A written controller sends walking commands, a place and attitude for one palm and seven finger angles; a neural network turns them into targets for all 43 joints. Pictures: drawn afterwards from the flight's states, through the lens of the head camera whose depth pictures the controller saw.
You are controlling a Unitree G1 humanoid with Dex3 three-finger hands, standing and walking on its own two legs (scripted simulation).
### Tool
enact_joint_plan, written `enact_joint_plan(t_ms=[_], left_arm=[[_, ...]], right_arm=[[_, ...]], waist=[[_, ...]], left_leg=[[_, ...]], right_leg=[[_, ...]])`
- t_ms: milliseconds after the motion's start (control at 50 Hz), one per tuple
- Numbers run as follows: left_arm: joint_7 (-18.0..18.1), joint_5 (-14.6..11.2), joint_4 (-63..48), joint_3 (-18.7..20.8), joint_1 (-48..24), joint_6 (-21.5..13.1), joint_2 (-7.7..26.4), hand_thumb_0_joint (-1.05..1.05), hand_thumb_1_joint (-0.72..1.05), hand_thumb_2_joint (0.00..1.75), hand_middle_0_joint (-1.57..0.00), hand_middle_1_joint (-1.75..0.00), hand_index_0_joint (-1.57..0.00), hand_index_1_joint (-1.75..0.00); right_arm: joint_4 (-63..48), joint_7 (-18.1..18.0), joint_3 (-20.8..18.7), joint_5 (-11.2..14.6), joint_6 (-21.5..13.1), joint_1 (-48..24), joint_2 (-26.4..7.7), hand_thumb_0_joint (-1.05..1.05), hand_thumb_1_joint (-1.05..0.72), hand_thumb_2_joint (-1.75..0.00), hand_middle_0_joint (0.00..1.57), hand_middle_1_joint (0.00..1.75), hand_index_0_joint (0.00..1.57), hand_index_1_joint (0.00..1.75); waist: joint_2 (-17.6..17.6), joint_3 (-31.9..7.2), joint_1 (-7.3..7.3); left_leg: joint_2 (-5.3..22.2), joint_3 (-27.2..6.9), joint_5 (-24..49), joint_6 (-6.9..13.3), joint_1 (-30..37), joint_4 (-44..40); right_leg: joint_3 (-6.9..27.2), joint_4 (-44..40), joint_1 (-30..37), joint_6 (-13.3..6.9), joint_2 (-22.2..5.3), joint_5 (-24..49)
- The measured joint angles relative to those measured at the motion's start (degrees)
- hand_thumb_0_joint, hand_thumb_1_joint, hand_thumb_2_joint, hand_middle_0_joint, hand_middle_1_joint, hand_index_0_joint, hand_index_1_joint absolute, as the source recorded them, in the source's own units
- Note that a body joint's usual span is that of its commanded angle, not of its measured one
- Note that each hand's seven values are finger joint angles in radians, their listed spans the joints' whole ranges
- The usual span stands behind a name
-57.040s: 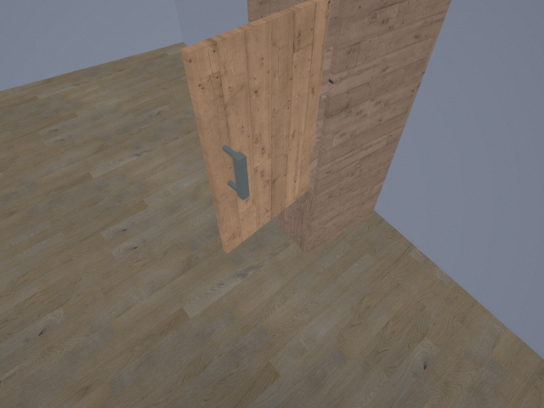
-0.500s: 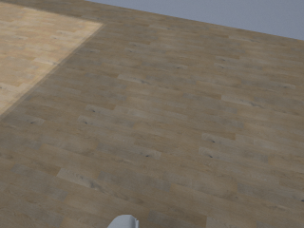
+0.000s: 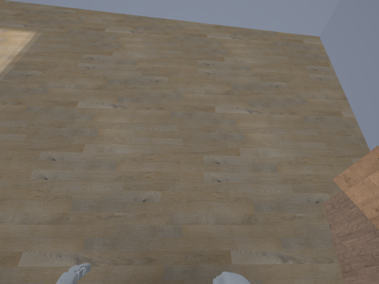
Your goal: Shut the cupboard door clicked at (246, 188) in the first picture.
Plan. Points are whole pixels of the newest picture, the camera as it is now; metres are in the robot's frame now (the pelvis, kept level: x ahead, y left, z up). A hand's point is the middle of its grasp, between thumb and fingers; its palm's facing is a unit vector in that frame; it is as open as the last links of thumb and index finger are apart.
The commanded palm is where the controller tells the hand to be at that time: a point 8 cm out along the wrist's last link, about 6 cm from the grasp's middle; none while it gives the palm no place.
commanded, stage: turn to face it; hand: left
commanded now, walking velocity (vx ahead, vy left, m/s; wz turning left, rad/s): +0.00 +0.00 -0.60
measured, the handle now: out of the picture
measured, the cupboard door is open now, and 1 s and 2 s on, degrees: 33 33 33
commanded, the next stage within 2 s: take the last steps up to it in 1.58 s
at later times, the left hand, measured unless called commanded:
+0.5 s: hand (120, 277) +0.15 +0.17 -0.19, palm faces -0.25 -0.95 -0.19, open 7.4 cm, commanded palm none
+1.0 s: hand (161, 243) +0.22 +0.08 -0.16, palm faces -0.56 -0.78 -0.28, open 7.4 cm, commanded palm none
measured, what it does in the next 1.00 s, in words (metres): steps on the spot, turning right: right foot, then left foot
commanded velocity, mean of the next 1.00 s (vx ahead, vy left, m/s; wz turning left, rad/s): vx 0.00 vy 0.00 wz -0.60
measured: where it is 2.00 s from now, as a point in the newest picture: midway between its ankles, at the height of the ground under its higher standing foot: outside the picture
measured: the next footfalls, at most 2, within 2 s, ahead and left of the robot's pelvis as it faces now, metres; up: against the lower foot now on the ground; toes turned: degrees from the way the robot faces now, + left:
right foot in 0.14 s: +0.01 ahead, -0.14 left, +0.00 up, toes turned -10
left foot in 0.48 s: +0.11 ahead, +0.09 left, +0.00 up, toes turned -14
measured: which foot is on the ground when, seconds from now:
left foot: down 0.00-0.14, up 0.16-0.46, down 0.48-0.88, up 0.90-1.00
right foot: up 0.00-0.12, down 0.14-0.50, up 0.52-0.88, down 0.90-1.00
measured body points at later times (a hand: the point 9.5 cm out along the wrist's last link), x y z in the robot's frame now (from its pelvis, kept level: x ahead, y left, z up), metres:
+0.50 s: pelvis +0.02 +0.00 -0.02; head +0.07 +0.01 +0.43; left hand +0.16 +0.22 -0.17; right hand +0.04 -0.28 -0.14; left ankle +0.07 +0.10 -0.75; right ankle -0.03 -0.14 -0.74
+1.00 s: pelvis +0.01 -0.03 -0.02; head +0.04 -0.07 +0.43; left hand +0.25 +0.12 -0.14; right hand -0.10 -0.28 -0.17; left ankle +0.06 +0.10 -0.68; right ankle -0.06 -0.11 -0.74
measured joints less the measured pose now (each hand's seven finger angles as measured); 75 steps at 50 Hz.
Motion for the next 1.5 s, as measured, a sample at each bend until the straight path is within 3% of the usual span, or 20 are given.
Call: enact_joint_plan(t_ms=[80, 140, 200, 280, 380, 480, 500, 540, 640, 780, 900, 960, 1040, 1160, 1240, 1280, 1320, 1380, 1440, 1500], left_arm=[[-0.16, 0.06, -0.39, -0.58, -0.85, -0.31, -0.77, 0.01, 0.91, 0.9, -0.2, -0.3, -0.2, -0.3], [-0.25, 0.11, -1.12, -1.29, -0.54, -1.43, -1.01, 0.01, 0.91, 0.9, -0.2, -0.3, -0.2, -0.3], [0.72, 0.21, -0.7, -1.98, -0.32, -2.93, -2.41, 0.01, 0.9, 0.9, -0.2, -0.3, -0.2, -0.3], [1.72, 0.05, -0.15, -2.49, 1.28, -2.81, -3.73, 0.01, 0.9, 0.9, -0.2, -0.3, -0.2, -0.3], [1.66, 0.39, 0.78, -2.58, 3.15, -2.14, -3.83, 0.01, 0.9, 0.9, -0.2, -0.3, -0.2, -0.3], [1.49, 0.22, 1.28, -1.95, 4.38, -1.51, -2.99, 0.01, 0.9, 0.9, -0.21, -0.3, -0.2, -0.3], [1.44, -0.06, 1.37, -1.73, 4.42, -1.18, -2.56, 0.01, 0.9, 0.9, -0.21, -0.3, -0.2, -0.3], [1.34, -0.12, 1.69, -1.25, 4.08, -0.54, -1.62, 0.01, 0.9, 0.9, -0.21, -0.3, -0.2, -0.3], [0.24, 0.11, 1.86, -0.17, 3.01, -0.01, -0.2, 0.01, 0.9, 0.9, -0.2, -0.3, -0.2, -0.3], [-0.18, 0.07, 1.16, -0.18, 1.27, 0.16, -0.48, 0.01, 0.91, 0.9, -0.2, -0.3, -0.2, -0.3], [-0.14, 0.21, -0.43, -1.3, 0.57, -1.87, -0.92, 0.01, 0.9, 0.9, -0.2, -0.3, -0.2, -0.3], [0.94, 0.06, 0.04, -2.19, 0.35, -3.07, -2.77, 0.01, 0.9, 0.9, -0.2, -0.3, -0.2, -0.3], [1.79, -0.05, 0.45, -2.64, 1.68, -2.87, -3.58, 0.01, 0.9, 0.9, -0.2, -0.3, -0.2, -0.3], [1.55, 0.26, 1.21, -2.66, 3.02, -2.41, -3.35, 0.01, 0.9, 0.9, -0.21, -0.3, -0.2, -0.3], [1.51, 0.12, 1.59, -2.1, 3.53, -1.81, -2.56, 0.01, 0.9, 0.9, -0.21, -0.3, -0.2, -0.3], [1.48, -0.31, 1.73, -1.69, 3.54, -1.24, -1.86, 0.01, 0.9, 0.9, -0.21, -0.3, -0.2, -0.3], [1.33, -0.16, 2.12, -1.26, 3.07, -0.71, -1.06, 0.01, 0.9, 0.9, -0.2, -0.3, -0.2, -0.3], [0.74, -0.01, 2.34, -0.6, 2.49, -0.51, -0.34, 0.01, 0.9, 0.9, -0.2, -0.3, -0.2, -0.3], [0.44, -0.08, 2.15, -0.48, 1.97, -0.41, -0.3, 0.01, 0.9, 0.9, -0.2, -0.3, -0.2, -0.3], [0.37, -0.05, 2.16, -0.77, 1.31, -0.37, -0.75, 0.01, 0.91, 0.9, -0.2, -0.3, -0.2, -0.3]], right_arm=[[0.76, 0.45, -0.91, 0.0, 0.28, 0.54, -1.1, 0.01, -0.9, -0.9, 0.21, 0.3, 0.21, 0.3], [1.06, 0.9, -1.78, 0.45, 0.8, 1.55, -2.37, 0.01, -0.9, -0.9, 0.21, 0.3, 0.21, 0.3], [1.61, 0.57, -2.61, 0.85, 2.6, 0.52, -4.55, 0.01, -0.9, -0.9, 0.21, 0.3, 0.21, 0.3], [1.46, 0.09, -2.88, 0.98, 3.1, -1.33, -5.47, 0.01, -0.91, -0.9, 0.2, 0.3, 0.2, 0.3], [-0.27, 0.57, -2.67, 1.05, 2.68, -2.29, -4.57, 0.01, -0.91, -0.9, 0.2, 0.29, 0.2, 0.3], [-1.76, 0.52, -1.81, 1.4, 1.15, -2.53, -3.28, 0.01, -0.91, -0.9, 0.2, 0.3, 0.2, 0.3], [-1.85, 0.42, -1.58, 1.18, 0.58, -2.47, -2.88, 0.01, -0.91, -0.9, 0.2, 0.3, 0.2, 0.3], [-2.08, 0.26, -0.73, 0.62, 0.0, -2.41, -1.94, 0.01, -0.91, -0.9, 0.2, 0.3, 0.2, 0.3], [-1.83, -0.15, 0.33, 0.07, -0.16, -1.02, -0.5, 0.01, -0.9, -0.9, 0.21, 0.3, 0.21, 0.3], [0.09, 0.22, -0.62, 0.06, 0.06, 0.48, -0.94, 0.01, -0.9, -0.9, 0.21, 0.3, 0.21, 0.3], [1.39, 1.02, -2.1, 0.57, 1.17, 2.32, -3.16, 0.01, -0.9, -0.9, 0.21, 0.3, 0.21, 0.3], [2.23, 0.45, -2.8, 0.87, 3.11, 0.78, -5.43, 0.01, -0.9, -0.9, 0.21, 0.3, 0.21, 0.3], [1.66, 0.35, -2.73, 0.92, 3.04, -0.87, -5.66, 0.01, -0.91, -0.9, 0.2, 0.3, 0.2, 0.3], [-0.61, 0.72, -2.3, 1.16, 2.33, -2.33, -4.3, 0.01, -0.91, -0.9, 0.2, 0.29, 0.2, 0.3], [-1.69, 0.6, -1.64, 1.42, 1.2, -2.57, -3.36, 0.01, -0.91, -0.9, 0.2, 0.3, 0.2, 0.3], [-1.9, 0.45, -1.19, 1.05, 0.25, -2.29, -2.83, 0.01, -0.91, -0.9, 0.2, 0.3, 0.2, 0.3], [-1.87, 0.29, -0.46, 0.45, -0.11, -2.07, -1.99, 0.01, -0.91, -0.9, 0.2, 0.3, 0.2, 0.3], [-1.65, -0.05, 0.19, 0.03, -0.14, -1.17, -1.11, 0.01, -0.9, -0.9, 0.21, 0.3, 0.21, 0.3], [-0.87, -0.18, 0.27, -0.05, -0.14, -0.36, -0.79, 0.01, -0.9, -0.9, 0.21, 0.3, 0.21, 0.3], [0.29, -0.05, -0.11, -0.07, -0.05, 0.44, -0.92, 0.01, -0.9, -0.9, 0.21, 0.3, 0.21, 0.3]], waist=[[1.62, 0.29, -0.89], [2.12, -0.32, -1.11], [3.86, 0.01, -1.24], [3.47, 0.55, -1.32], [1.45, -0.45, -0.84], [-0.53, -1.62, 0.22], [-1.2, -1.83, 0.23], [-2.29, -1.5, 0.68], [-1.84, -0.8, 0.73], [0.71, -0.29, -0.24], [2.03, -1.31, -0.96], [4.79, -0.59, -1.29], [3.56, -0.61, -1.25], [1.07, -1.34, -0.53], [-0.44, -1.93, 0.05], [-1.27, -2.28, 0.08], [-2.04, -1.82, 0.3], [-1.98, -1.22, 0.37], [-1.06, -0.75, 0.26], [0.25, -0.54, -0.34]], left_leg=[[2.0, 2.56, -1.45, -0.94, 0.01, 1.94], [3.47, 4.52, -4.57, -2.28, -1.35, 7.25], [1.97, -1.58, -14.6, -3.66, -7.59, 23.09], [-1.45, -6.0, -12.38, -4.88, -13.72, 35.48], [-2.89, -6.85, -9.13, -5.2, -13.84, 28.49], [-4.44, -7.0, -3.8, -4.31, -6.51, 9.14], [-4.72, -6.39, -2.26, -1.64, -5.97, 7.46], [-4.19, -4.53, -2.78, 0.86, -5.85, 8.37], [-1.82, -1.53, -1.25, 0.9, -2.27, 3.28], [1.44, 2.93, -0.87, -0.08, 0.18, 1.11], [3.87, 5.87, -6.2, -2.59, -2.56, 10.45], [1.74, -2.78, -15.08, -3.85, -9.07, 26.46], [-1.28, -5.98, -11.46, -5.14, -14.06, 34.92], [-3.06, -6.84, -8.87, -5.48, -12.84, 24.4], [-4.4, -6.57, -3.83, -4.77, -7.16, 9.97], [-4.35, -5.86, -1.49, -1.93, -5.86, 6.59], [-3.75, -4.37, -2.73, 0.14, -5.41, 7.23], [-2.55, -2.73, -2.11, 0.57, -3.11, 4.2], [-1.35, -1.35, -0.9, 0.36, -1.27, 1.35], [-0.17, -0.21, -0.89, -0.08, -0.44, 0.62]], right_leg=[[-1.46, -11.61, 4.45, -0.81, -0.4, 1.06], [-2.35, -24.86, 10.21, -2.42, -0.36, 9.9], [-1.13, -23.92, 9.71, -4.2, 0.87, 5.75], [1.29, -26.06, 10.79, -4.26, 1.47, 8.33], [4.12, -28.04, 11.23, -3.92, 1.9, 9.45], [7.61, -25.04, 8.99, -2.4, 2.88, 8.13], [8.34, -23.14, 7.89, -2.55, 3.0, 7.27], [7.61, -13.26, 4.23, -2.29, 3.27, -0.6], [2.57, 5.77, -1.88, -0.5, 1.9, -0.63], [-0.86, -5.01, 1.57, -0.22, -0.74, 0.57], [-1.96, -25.72, 10.46, -3.3, -0.77, 8.67], [-1.03, -22.92, 9.0, -4.55, 1.01, 5.79], [1.8, -26.38, 10.2, -4.59, 1.38, 8.46], [5.32, -28.59, 10.71, -4.19, 2.05, 9.67], [7.71, -26.03, 9.29, -3.0, 2.84, 8.26], [8.32, -20.95, 6.93, -2.62, 3.3, 3.93], [7.01, -9.54, 3.11, -2.23, 3.52, -2.25], [3.92, 3.36, -0.88, -1.17, 2.67, -1.81], [1.62, 3.7, -1.05, -0.43, 1.24, -0.6], [0.02, -3.72, 1.52, -0.55, 0.28, -0.48]])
